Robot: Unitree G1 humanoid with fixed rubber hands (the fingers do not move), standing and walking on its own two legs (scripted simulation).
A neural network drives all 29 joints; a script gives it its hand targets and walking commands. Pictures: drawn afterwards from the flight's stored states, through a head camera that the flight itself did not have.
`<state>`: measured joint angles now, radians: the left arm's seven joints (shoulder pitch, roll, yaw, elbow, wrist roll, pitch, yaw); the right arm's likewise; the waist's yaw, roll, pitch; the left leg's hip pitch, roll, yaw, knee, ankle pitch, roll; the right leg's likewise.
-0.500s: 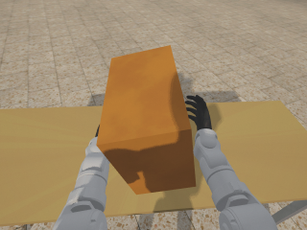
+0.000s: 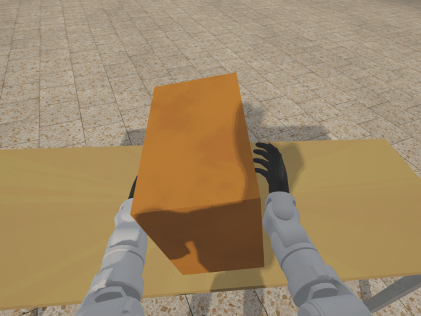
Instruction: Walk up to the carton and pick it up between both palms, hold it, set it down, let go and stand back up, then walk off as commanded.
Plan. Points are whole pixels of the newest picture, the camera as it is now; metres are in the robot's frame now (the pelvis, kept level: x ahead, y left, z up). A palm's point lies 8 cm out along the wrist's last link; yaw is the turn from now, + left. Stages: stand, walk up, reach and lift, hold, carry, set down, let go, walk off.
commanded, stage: set down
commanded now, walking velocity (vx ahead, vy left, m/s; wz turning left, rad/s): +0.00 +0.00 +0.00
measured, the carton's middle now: (208, 176) +0.41 +0.00 +0.05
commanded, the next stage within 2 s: none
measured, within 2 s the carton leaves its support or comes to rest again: neither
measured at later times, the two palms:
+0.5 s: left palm (147, 193) +0.39 +0.14 +0.02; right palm (273, 185) +0.37 -0.13 +0.06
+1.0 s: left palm (141, 205) +0.38 +0.15 -0.01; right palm (265, 199) +0.36 -0.12 +0.03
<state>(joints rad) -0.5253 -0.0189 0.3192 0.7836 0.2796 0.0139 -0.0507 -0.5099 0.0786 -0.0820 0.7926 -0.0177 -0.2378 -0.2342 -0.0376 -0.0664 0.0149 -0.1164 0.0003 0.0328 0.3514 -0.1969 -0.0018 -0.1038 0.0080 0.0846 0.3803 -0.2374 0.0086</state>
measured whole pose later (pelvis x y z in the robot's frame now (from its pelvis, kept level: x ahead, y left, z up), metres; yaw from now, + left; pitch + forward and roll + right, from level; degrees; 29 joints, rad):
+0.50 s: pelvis +0.02 +0.00 +0.00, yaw +0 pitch +0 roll +1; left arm -0.63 -0.02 0.43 1.01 0.35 -0.09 -0.05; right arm -0.55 0.10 -0.21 0.94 -0.15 -0.30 -0.23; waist -0.04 -0.07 0.03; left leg -0.12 0.00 0.03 0.35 -0.23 0.00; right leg -0.10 0.01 0.08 0.38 -0.27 0.01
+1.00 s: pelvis +0.02 +0.01 +0.00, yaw +0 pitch +1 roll +0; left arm -0.56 -0.02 0.42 1.02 0.35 -0.19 -0.04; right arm -0.54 0.11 -0.21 1.08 -0.15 -0.49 -0.25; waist -0.04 -0.06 0.04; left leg -0.18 0.00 0.03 0.41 -0.25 0.01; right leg -0.14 0.01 0.08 0.38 -0.26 0.01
